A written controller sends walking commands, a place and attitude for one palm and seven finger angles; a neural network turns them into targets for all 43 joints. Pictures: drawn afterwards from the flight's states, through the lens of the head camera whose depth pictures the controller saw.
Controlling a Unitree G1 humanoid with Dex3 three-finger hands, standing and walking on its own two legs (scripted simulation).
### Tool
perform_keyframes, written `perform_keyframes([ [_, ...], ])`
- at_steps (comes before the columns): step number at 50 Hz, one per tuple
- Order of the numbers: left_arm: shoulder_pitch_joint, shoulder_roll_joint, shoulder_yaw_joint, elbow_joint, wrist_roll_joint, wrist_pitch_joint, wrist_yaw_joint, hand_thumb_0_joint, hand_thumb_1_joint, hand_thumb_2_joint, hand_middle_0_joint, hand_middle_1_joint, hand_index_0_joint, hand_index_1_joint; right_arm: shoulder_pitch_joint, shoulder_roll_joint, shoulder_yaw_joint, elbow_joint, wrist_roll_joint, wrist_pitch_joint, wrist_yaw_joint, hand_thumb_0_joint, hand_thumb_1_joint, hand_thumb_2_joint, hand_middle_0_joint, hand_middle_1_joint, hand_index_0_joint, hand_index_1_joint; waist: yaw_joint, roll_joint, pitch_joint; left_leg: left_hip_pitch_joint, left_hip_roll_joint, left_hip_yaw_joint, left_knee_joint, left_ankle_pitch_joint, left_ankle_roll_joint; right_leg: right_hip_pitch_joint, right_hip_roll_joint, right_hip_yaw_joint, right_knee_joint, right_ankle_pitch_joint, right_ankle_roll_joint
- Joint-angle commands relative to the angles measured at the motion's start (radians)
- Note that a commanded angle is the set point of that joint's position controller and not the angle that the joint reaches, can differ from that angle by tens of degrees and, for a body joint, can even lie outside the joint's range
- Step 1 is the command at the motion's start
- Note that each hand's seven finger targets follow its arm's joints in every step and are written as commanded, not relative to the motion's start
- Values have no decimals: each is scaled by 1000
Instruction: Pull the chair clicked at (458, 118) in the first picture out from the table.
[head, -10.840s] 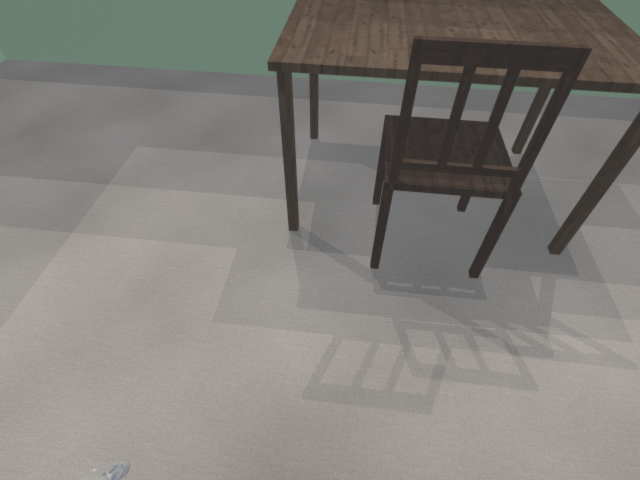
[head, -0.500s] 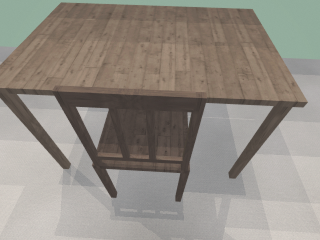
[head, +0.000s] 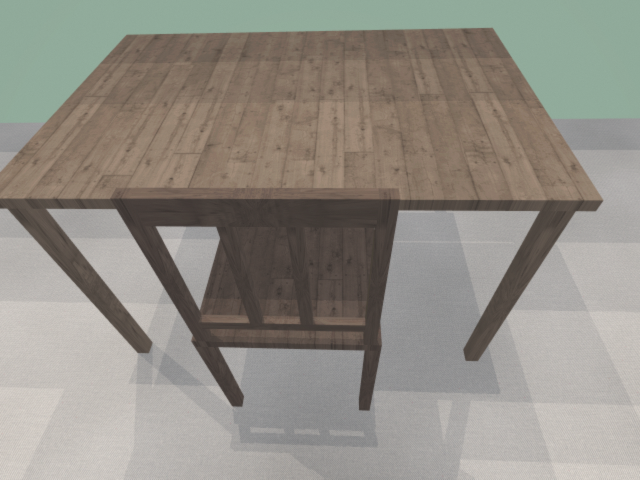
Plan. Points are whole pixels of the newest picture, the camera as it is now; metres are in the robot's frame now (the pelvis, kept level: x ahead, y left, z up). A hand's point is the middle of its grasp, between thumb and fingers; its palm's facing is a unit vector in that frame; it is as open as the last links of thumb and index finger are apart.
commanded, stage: look again from close up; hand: left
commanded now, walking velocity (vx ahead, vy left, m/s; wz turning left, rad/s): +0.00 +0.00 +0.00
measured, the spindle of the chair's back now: (243, 278) +0.46 +0.17 -0.09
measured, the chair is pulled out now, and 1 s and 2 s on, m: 0.00 0.00 0.00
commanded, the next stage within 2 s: raise the hand toward the chair's back in 0.62 s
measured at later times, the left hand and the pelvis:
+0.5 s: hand out of the picture +0.00 +0.15 -0.17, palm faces +0.02 -0.98 -0.22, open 7.3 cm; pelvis +0.00 -0.02 +0.00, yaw +0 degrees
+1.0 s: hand (216, 416) +0.20 +0.14 +0.00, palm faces +0.08 -1.00 +0.02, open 8.1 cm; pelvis -0.03 -0.02 -0.04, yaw +2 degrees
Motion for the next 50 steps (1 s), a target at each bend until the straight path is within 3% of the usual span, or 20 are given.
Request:
perform_keyframes([
  [1, 36, 112, 18, -20, 0, -20, 13, 0, 900, 900, -200, -300, -200, -300, 71, -81, -14, -4, 6, -23, -7, 0, -900, -900, 200, 300, 200, 300, -3, -54, 3, -78, 124, -108, -98, 189, 0, 48, -65, 72, -55, 177, -62],
  [12, 41, 105, 16, 6, 0, -24, 15, 0, 900, 900, -200, -300, -200, -300, 90, -53, -11, 40, 7, -19, -9, 0, -900, -900, 200, 300, 200, 300, -2, -68, 17, -76, 118, -91, -99, 155, -7, 50, -73, 81, -79, 190, -67],
  [19, 38, 104, 16, 8, 0, -22, 14, 0, 900, 900, -200, -300, -200, -300, 85, -47, -11, 47, 6, -16, -9, 0, -900, -900, 200, 300, 200, 300, -1, -40, 41, -86, 116, -94, -109, 134, -9, 34, -67, 84, -99, 140, -65],
  [28, 45, 106, 16, 6, -1, -25, 13, 0, 900, 900, -200, -300, -200, -300, 93, -37, -12, 53, 6, -17, -9, 0, -900, -900, 200, 300, 200, 300, -1, -56, 22, -71, 118, -93, -113, 136, -11, 44, -61, 83, -114, 135, -64],
  [35, 52, 102, 15, 6, 0, -23, 14, 0, 900, 900, -200, -300, -200, -300, 94, -33, -10, 58, 7, -15, -8, 0, -900, -900, 200, 300, 200, 300, -1, -46, 47, -87, 114, -93, -114, 113, -13, 24, -61, 89, -129, 83, -64],
  [36, 131, 138, 21, 45, 9, -42, 51, 0, 900, 900, -200, -300, -200, -300, -35, -89, -22, -15, 10, -28, 1, 0, -900, -900, 200, 300, 200, 300, 50, -151, 40, -194, 149, -52, 90, 175, -36, 76, -115, 98, -56, 533, -38],
  [37, -619, 338, 108, -1422, -210, -267, 24, 0, 877, 890, -198, -296, -198, -296, -33, -275, -42, -381, 61, -178, -56, 0, -900, -900, 200, 300, 200, 300, -72, 45, -471, 16, 20, -80, -30, 232, -13, 197, -24, 92, -16, 318, -42],
  [38, -468, 422, 199, -1385, -165, -258, 88, 0, 853, 880, -195, -293, -195, -293, -144, -181, -16, -335, 64, -258, -91, 0, -900, -900, 200, 300, 200, 300, -18, 154, -414, 9, 30, -17, -1, 200, -12, 157, 21, 86, 4, 149, -49],
  [39, -16, 88, 21, -1096, -145, -119, 96, 0, 830, 870, -193, -289, -193, -289, -130, -150, -29, -370, 54, -305, -80, 0, -900, -900, 200, 300, 200, 300, -15, 132, -263, -127, 31, -59, -39, 162, -22, 76, 30, 5, 9, 34, -61],
  [40, 37, -28, -36, -983, -189, -79, 87, 0, 807, 860, -191, -285, -191, -285, -112, -162, -21, -334, 75, -323, -79, 0, -900, -900, 200, 300, 200, 300, -27, -16, -105, -201, 35, -85, -12, 100, -26, -16, 21, -42, -5, 0, -36],
  [41, -72, 26, -8, -1061, -207, -134, 69, 0, 783, 850, -188, -282, -188, -282, -118, -207, -39, -378, 70, -343, -77, 0, -900, -900, 200, 300, 200, 300, -54, -83, -26, -250, 35, -113, 35, 25, -18, -106, 16, -41, -4, -81, -22],
  [42, -74, 50, 15, -1047, -197, -195, 43, 0, 760, 840, -186, -278, -186, -278, -102, -220, -54, -397, 53, -359, -70, 0, -900, -900, 200, 300, 200, 300, -68, -146, -31, -294, 23, -107, 89, -28, -16, -184, 16, -53, 11, -167, -17],
  [43, -19, 31, 33, -972, -197, -249, 14, 0, 737, 830, -184, -274, -184, -274, -105, -217, -65, -433, 41, -369, -58, 0, -900, -900, 200, 300, 200, 300, -57, -185, -15, -358, 8, -98, 146, -61, -21, -242, 13, -56, 40, -231, -20],
  [45, 197, -26, 51, -853, -221, -389, -81, 0, 690, 810, -179, -267, -179, -267, -126, -202, -86, -501, 23, -385, -25, 0, -900, -900, 200, 300, 200, 300, 14, -308, -85, -504, 4, -81, 261, -88, -38, -307, 9, -48, 146, -320, -29],
  [46, 270, -34, 64, -853, -241, -467, -141, 0, 667, 800, -177, -263, -177, -263, -138, -203, -93, -540, 20, -384, -5, 0, -900, -900, 200, 300, 200, 300, 40, -325, -128, -573, -2, -74, 311, -85, -45, -306, 10, -36, 201, -313, -34],
  [47, 317, -12, 98, -867, -256, -551, -202, 0, 643, 790, -174, -260, -174, -260, -158, -204, -104, -573, 19, -377, 16, 0, -900, -900, 200, 300, 200, 300, 54, -293, -154, -624, -9, -64, 361, -66, -53, -298, 10, -24, 253, -263, -41],
  [48, 370, 48, 160, -835, -249, -621, -259, 0, 620, 780, -172, -256, -172, -256, -166, -207, -114, -595, 21, -365, 42, 0, -900, -900, 200, 300, 200, 300, 70, -209, -186, -649, -16, -54, 405, -45, -61, -287, 2, -2, 296, -208, -55],
  [49, 344, 63, 150, -863, -240, -691, -315, 0, 597, 770, -170, -252, -170, -252, -192, -212, -118, -627, 20, -353, 60, 0, -900, -900, 200, 300, 200, 300, 56, -167, -190, -687, -20, -53, 456, -34, -59, -315, -1, 8, 339, -159, -61],
  [50, 351, 99, 186, -848, -233, -699, -334, 0, 573, 760, -167, -249, -167, -249, -214, -211, -123, -657, 29, -336, 62, 0, -900, -900, 200, 300, 200, 300, 71, -159, -204, -744, -24, -40, 487, -46, -48, -342, -3, 23, 374, -154, -61],
])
